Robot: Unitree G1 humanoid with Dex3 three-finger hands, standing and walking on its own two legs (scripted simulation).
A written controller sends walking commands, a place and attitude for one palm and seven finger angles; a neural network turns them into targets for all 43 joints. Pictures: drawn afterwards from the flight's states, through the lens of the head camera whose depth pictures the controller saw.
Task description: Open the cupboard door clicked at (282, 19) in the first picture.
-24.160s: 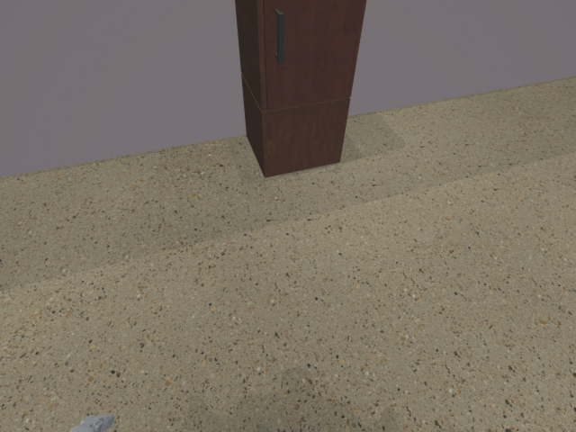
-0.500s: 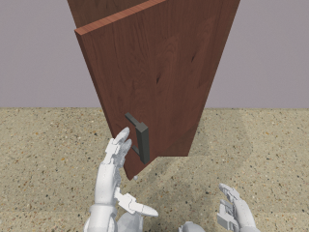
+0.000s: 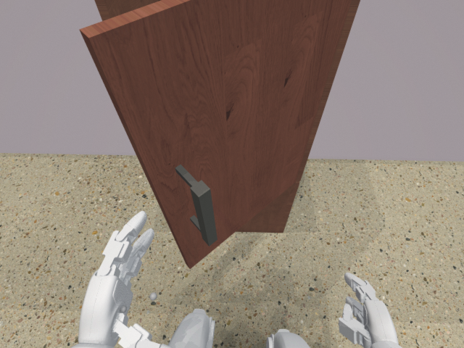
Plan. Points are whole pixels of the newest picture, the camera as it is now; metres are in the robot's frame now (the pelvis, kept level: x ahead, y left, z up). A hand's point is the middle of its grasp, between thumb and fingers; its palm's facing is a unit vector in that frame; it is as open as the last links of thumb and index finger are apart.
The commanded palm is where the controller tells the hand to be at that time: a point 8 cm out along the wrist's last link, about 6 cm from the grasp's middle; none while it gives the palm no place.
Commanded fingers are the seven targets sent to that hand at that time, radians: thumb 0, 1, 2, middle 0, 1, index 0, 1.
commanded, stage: draw the hand back to the body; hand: left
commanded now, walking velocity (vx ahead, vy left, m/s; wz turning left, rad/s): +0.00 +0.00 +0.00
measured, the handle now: (197, 209) +0.33 +0.08 +0.06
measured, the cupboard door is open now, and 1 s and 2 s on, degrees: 43 43 43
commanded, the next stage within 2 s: step back with the hand held close in 1.68 s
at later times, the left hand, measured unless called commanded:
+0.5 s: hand (107, 285) +0.19 +0.16 +0.13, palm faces +0.02 -1.00 -0.06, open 16.3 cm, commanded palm +0.15 +0.22 +0.14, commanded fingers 0.00 -0.47 0.31 -0.15 -0.30 -0.15 -0.30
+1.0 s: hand out of the picture +0.20 +0.25 +0.20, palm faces +0.30 -0.87 -0.38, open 12.7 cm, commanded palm +0.16 +0.29 +0.23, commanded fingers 0.00 0.41 0.69 -0.18 -0.30 -0.18 -0.30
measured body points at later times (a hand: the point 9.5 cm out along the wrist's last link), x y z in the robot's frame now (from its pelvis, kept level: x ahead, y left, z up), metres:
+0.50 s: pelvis +0.00 +0.01 +0.03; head +0.03 +0.00 +0.48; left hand +0.18 +0.22 +0.13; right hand +0.19 -0.22 -0.03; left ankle +0.04 +0.13 -0.63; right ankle -0.02 -0.10 -0.63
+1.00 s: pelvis +0.02 +0.03 +0.09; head +0.01 +0.01 +0.54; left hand +0.18 +0.29 +0.22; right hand +0.21 -0.18 +0.02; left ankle +0.04 +0.13 -0.63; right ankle -0.02 -0.10 -0.63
